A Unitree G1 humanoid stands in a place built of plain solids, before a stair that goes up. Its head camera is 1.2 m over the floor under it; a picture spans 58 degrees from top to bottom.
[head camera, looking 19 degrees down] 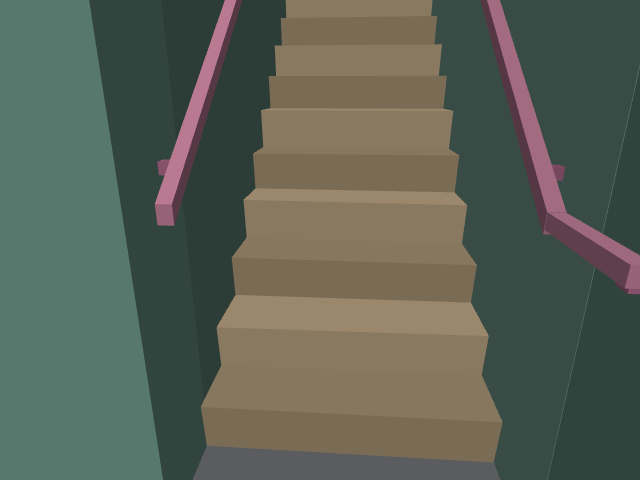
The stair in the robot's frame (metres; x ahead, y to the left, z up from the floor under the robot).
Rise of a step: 0.18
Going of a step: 0.24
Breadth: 1.00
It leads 4 degrees to the right of straight ahead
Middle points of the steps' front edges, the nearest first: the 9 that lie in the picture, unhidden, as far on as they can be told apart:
1.17 -0.09 0.18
1.40 -0.11 0.36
1.65 -0.13 0.54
1.89 -0.15 0.73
2.13 -0.17 0.91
2.36 -0.19 1.10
2.61 -0.20 1.28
2.84 -0.22 1.46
3.09 -0.24 1.65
